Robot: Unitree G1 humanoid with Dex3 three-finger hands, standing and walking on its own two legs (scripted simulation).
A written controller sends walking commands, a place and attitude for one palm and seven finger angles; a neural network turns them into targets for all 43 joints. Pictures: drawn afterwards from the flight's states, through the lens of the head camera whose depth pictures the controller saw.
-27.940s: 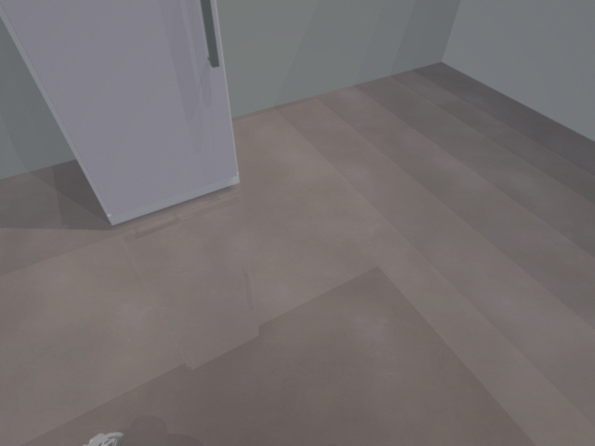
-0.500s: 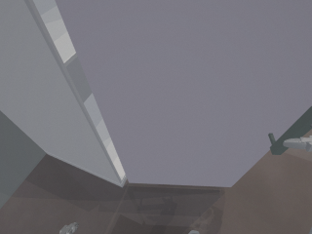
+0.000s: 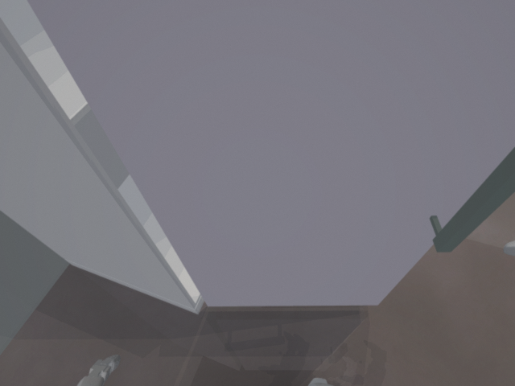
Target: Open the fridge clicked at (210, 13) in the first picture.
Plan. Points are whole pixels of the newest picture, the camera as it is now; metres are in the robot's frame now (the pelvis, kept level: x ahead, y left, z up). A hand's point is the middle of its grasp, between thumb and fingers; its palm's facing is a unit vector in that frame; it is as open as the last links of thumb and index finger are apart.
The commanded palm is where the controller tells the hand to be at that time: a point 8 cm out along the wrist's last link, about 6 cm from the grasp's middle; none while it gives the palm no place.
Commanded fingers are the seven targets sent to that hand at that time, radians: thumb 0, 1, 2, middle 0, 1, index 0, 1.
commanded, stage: slip the hand off the handle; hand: right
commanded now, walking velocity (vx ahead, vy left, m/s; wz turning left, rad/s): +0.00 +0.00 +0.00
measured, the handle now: (506, 156) +0.41 -0.31 +0.15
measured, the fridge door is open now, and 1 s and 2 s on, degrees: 70 70 70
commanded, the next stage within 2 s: draw the hand back to the body in 0.84 s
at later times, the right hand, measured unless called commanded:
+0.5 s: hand out of the picture +0.31 -0.38 +0.09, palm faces +0.40 +0.87 -0.29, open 14.7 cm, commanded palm +0.26 -0.41 +0.11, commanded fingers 0.00 0.55 -0.20 0.25 1.15 0.25 1.15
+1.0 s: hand out of the picture +0.23 -0.38 +0.10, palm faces +0.43 +0.87 -0.25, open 14.7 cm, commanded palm +0.19 -0.40 +0.11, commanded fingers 0.00 0.55 -0.20 0.25 1.15 0.25 1.15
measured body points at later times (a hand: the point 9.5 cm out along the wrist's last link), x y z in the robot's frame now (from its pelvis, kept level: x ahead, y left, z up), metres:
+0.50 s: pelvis -0.01 +0.00 +0.00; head +0.03 -0.02 +0.45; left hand +0.08 +0.27 -0.10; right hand +0.28 -0.43 +0.11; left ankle -0.04 +0.13 -0.71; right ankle +0.04 -0.10 -0.71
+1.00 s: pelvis -0.02 +0.01 +0.00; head +0.01 +0.00 +0.45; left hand +0.15 +0.25 -0.08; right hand +0.20 -0.42 +0.11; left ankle -0.04 +0.13 -0.71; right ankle +0.04 -0.10 -0.71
